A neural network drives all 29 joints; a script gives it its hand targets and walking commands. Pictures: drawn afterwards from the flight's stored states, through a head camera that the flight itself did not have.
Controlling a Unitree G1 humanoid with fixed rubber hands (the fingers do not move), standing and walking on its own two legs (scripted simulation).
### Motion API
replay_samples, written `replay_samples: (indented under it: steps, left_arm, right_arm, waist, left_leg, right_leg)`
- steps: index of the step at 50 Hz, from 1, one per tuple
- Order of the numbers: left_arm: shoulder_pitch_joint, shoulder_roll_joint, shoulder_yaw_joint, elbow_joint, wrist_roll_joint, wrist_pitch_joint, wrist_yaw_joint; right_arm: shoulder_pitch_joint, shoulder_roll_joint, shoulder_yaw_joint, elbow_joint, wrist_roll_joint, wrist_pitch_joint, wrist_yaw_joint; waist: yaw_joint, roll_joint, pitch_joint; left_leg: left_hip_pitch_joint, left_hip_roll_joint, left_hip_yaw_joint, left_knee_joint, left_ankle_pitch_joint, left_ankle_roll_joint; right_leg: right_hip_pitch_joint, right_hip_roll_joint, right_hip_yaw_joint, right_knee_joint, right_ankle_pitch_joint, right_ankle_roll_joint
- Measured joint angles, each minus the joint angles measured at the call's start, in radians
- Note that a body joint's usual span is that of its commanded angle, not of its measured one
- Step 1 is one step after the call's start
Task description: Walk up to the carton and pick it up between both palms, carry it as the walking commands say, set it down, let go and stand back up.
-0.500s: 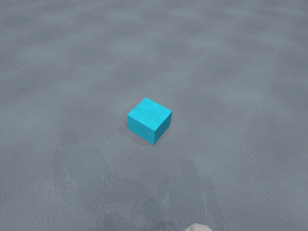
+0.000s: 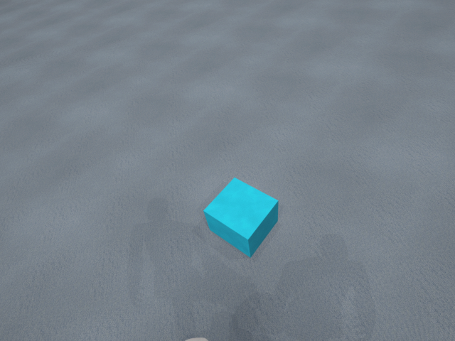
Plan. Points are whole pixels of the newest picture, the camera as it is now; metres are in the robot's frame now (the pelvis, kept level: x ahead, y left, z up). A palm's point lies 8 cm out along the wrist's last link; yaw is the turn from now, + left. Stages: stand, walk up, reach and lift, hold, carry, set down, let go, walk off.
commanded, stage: walk up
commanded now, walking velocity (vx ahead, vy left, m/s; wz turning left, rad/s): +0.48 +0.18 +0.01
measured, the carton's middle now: (242, 216) +0.79 +0.07 -0.69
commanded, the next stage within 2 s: none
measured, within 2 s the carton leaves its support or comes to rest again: neither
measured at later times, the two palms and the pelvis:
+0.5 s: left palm (96, 333) +0.18 +0.34 -0.16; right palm (331, 293) +0.25 -0.15 -0.13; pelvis +0.20 +0.09 -0.01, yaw -1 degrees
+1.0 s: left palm (142, 252) +0.35 +0.27 -0.13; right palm (346, 292) +0.26 -0.19 -0.16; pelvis +0.28 +0.04 -0.01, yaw +0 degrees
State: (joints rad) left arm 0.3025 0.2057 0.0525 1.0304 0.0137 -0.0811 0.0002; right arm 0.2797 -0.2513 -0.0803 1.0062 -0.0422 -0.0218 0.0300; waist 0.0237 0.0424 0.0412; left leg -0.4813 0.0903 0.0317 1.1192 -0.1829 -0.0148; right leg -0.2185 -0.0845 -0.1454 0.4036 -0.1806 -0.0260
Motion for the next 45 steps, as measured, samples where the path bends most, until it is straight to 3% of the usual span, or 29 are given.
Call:
replay_samples:
  steps: [8,15,17,20,22,25,29,35,38,40,45]
  left_arm:
    - [0.196,-0.034,-0.003,0.036,0.008,-0.002,0.005]
    - [0.227,-0.035,0.002,0.057,0.014,0.013,0.012]
    - [0.232,-0.031,0.0,0.061,0.01,0.019,0.011]
    - [0.148,-0.013,0.006,0.044,0.01,0.037,0.018]
    - [0.092,0.005,0.013,0.035,0.012,0.048,0.016]
    - [0.02,0.029,0.022,0.014,0.013,0.067,0.008]
    - [-0.046,0.039,0.026,-0.006,0.016,0.089,-0.005]
    - [-0.108,0.016,0.01,-0.026,0.012,0.103,-0.019]
    - [-0.138,-0.003,-0.007,-0.041,0.009,0.082,-0.014]
    - [-0.143,-0.005,-0.015,-0.045,0.004,0.059,0.0]
    - [-0.142,-0.054,-0.031,-0.015,-0.004,0.058,0.019]
  right_arm:
    - [-0.142,0.005,0.009,-0.059,0.0,0.031,0.035]
    - [-0.232,0.053,0.034,-0.071,0.007,0.004,0.031]
    - [-0.233,0.057,0.035,-0.068,0.001,-0.026,0.015]
    - [-0.208,0.074,0.038,-0.047,0.008,-0.043,-0.009]
    - [-0.161,0.076,0.039,-0.023,0.016,-0.045,-0.019]
    - [-0.078,0.071,0.037,0.013,0.016,-0.044,-0.027]
    - [0.016,0.061,0.038,0.053,0.013,-0.046,-0.032]
    - [0.096,0.064,0.039,0.09,0.012,-0.033,-0.038]
    - [0.112,0.07,0.037,0.111,0.02,-0.019,-0.039]
    - [0.119,0.079,0.045,0.119,0.024,-0.009,-0.046]
    - [0.065,0.074,0.051,0.103,0.032,0.032,-0.061]
  waist:
    - [0.063,-0.001,0.006]
    - [0.088,-0.021,0.017]
    - [0.079,-0.023,0.012]
    - [0.054,-0.061,0.042]
    - [0.032,-0.073,0.043]
    - [-0.007,-0.087,0.032]
    - [-0.041,-0.088,0.014]
    - [-0.079,-0.069,-0.001]
    - [-0.082,-0.059,-0.002]
    - [-0.078,-0.073,-0.001]
    - [-0.067,-0.009,0.015]
  left_leg:
    - [-0.088,0.025,0.022,-0.309,0.144,-0.032]
    - [0.023,0.001,0.079,-0.595,0.097,-0.032]
    - [0.088,0.004,0.095,-0.646,0.101,-0.018]
    - [0.081,-0.008,0.105,-0.556,0.021,0.03]
    - [0.124,-0.002,0.106,-0.589,0.013,0.029]
    - [0.185,-0.002,0.1,-0.659,0.024,0.029]
    - [0.243,0.001,0.093,-0.716,0.024,0.025]
    - [0.308,0.012,0.092,-0.765,0.011,0.0]
    - [0.315,0.008,0.093,-0.735,-0.02,-0.016]
    - [0.313,-0.01,0.096,-0.677,-0.064,-0.034]
    - [0.278,-0.018,0.042,-0.546,-0.222,-0.019]
  right_leg:
    - [0.152,-0.018,0.01,-0.104,-0.04,0.041]
    - [0.231,-0.042,0.007,-0.089,-0.135,0.11]
    - [0.191,-0.05,0.014,0.058,-0.227,0.108]
    - [0.015,-0.03,0.098,0.48,-0.339,0.068]
    - [-0.078,-0.004,0.104,0.632,-0.297,0.056]
    - [-0.17,-0.004,0.084,0.678,-0.208,0.058]
    - [-0.227,-0.009,0.068,0.614,-0.126,0.067]
    - [-0.195,-0.009,0.047,0.335,-0.088,0.075]
    - [-0.131,-0.006,0.03,0.175,-0.042,0.068]
    - [-0.059,-0.014,0.027,0.054,0.058,0.055]
    - [-0.024,0.014,0.013,0.064,-0.015,0.011]
